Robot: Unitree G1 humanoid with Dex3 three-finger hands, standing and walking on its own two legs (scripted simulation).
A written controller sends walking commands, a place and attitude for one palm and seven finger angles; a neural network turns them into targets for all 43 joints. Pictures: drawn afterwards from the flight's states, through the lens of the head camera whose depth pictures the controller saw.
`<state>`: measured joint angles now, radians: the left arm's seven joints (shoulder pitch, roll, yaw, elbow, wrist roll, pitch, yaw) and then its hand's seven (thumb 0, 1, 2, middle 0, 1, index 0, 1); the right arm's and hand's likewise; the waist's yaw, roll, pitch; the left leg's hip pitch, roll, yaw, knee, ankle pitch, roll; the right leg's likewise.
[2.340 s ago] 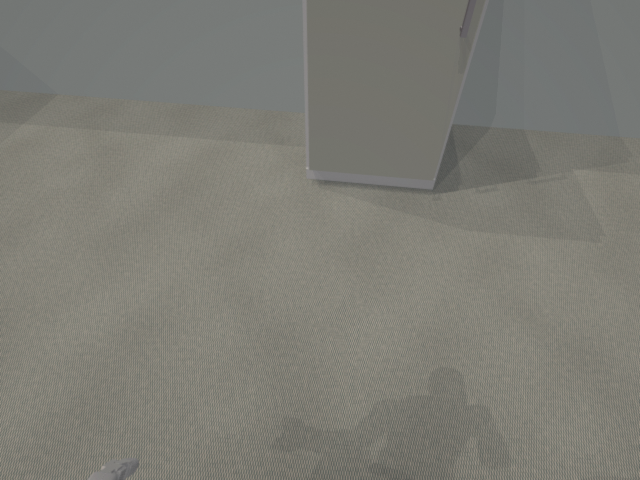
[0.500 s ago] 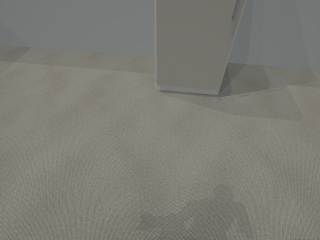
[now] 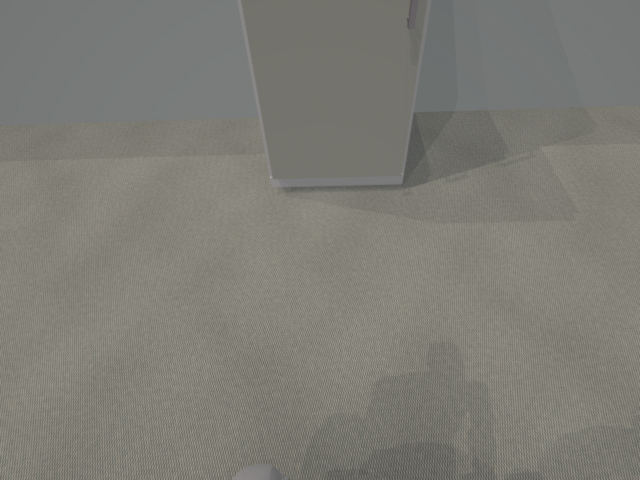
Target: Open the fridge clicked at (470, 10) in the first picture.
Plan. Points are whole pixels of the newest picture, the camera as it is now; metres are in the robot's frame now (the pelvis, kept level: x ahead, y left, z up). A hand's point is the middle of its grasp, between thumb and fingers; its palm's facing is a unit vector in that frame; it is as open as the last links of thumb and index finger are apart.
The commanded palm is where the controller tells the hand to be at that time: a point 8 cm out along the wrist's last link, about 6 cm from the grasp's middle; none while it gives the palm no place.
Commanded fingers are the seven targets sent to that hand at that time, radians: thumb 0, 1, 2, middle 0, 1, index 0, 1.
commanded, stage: walk to a spot facing it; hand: right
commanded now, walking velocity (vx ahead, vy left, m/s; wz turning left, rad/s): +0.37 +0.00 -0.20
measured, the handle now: out of the picture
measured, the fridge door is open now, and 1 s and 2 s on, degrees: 0 0 0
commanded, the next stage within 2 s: turn to face it in 1.06 s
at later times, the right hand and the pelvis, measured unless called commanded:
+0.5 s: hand (447, 428) +0.24 -0.16 -0.18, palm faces +0.19 +0.96 -0.21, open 7.2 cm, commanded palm none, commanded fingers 0.00 -0.90 -0.90 0.20 0.30 0.20 0.30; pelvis +0.23 +0.03 -0.01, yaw -9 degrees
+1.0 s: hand (476, 307) +0.46 -0.24 -0.17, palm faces +0.23 +0.96 -0.14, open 7.4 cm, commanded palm none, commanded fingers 0.00 -0.90 -0.90 0.20 0.30 0.20 0.30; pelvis +0.44 -0.06 +0.00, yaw -11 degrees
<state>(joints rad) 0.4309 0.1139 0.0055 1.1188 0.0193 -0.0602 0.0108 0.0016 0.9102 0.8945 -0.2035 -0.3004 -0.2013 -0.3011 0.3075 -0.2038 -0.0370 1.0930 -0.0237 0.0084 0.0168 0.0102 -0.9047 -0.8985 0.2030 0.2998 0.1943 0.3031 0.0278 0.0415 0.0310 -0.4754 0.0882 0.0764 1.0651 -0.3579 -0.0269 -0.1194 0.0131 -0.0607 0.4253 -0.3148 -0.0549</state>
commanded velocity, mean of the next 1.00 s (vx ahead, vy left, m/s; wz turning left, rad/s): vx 0.37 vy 0.00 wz -0.12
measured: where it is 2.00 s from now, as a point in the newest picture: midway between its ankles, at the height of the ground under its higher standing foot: (365, 345)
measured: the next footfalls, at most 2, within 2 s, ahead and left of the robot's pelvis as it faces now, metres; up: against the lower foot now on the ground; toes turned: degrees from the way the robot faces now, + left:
left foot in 0.26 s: +0.27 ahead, +0.15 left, +0.00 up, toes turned +5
right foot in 0.66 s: +0.42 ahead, -0.13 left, +0.00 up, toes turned -20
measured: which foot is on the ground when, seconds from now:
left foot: up 0.00-0.24, down 0.26-0.66, up 0.68-1.00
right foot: down 0.00-0.26, up 0.28-0.64, down 0.66-1.00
